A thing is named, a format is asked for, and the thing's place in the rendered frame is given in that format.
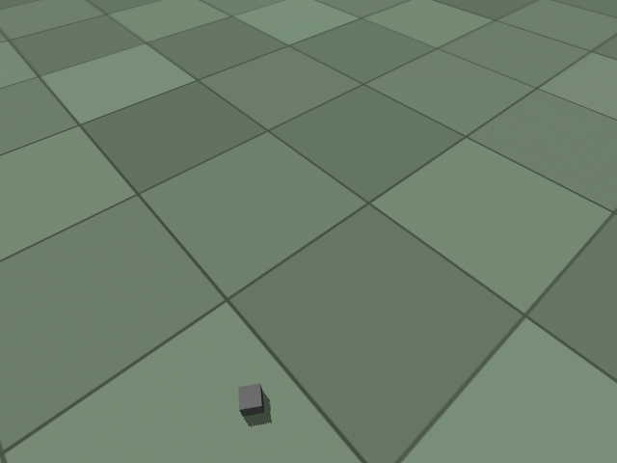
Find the cube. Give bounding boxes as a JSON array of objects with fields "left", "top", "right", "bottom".
[{"left": 238, "top": 383, "right": 264, "bottom": 417}]

